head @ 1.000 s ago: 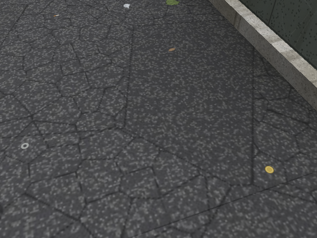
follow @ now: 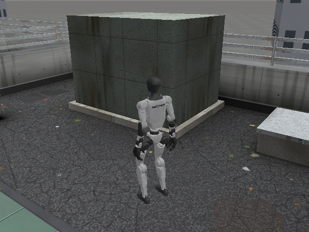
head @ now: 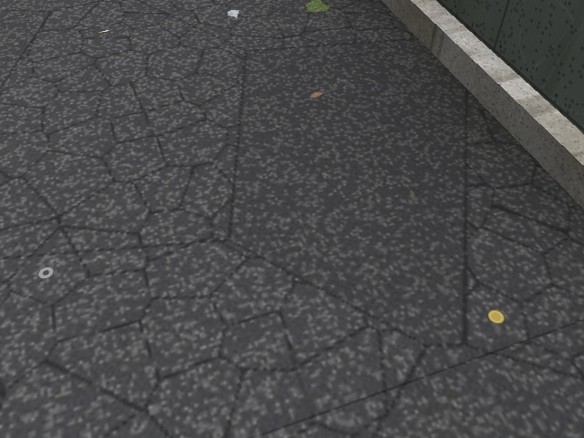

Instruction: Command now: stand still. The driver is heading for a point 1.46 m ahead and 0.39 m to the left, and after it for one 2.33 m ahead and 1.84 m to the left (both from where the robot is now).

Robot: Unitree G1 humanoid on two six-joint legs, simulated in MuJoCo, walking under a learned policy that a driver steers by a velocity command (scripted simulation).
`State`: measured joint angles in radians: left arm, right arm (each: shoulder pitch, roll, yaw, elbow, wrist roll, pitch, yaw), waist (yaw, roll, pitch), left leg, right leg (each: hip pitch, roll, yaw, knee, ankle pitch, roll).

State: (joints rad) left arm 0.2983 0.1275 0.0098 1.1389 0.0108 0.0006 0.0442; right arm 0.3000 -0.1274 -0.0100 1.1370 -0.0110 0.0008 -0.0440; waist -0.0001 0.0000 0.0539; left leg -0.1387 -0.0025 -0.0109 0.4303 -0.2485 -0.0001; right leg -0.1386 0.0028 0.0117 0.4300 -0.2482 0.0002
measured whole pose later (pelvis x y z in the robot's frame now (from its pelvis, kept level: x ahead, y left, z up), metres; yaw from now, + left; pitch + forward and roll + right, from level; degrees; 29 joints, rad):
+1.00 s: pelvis +0.28 +0.01 -0.02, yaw -1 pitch +0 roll +1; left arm 0.43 0.17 0.02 1.08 0.01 -0.09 0.00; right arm 0.12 -0.20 -0.06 0.95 -0.02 -0.07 0.02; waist 0.03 -0.02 0.07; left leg -0.39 -0.07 0.13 0.58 -0.20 0.12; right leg -0.23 0.01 0.02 1.19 -0.35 -0.09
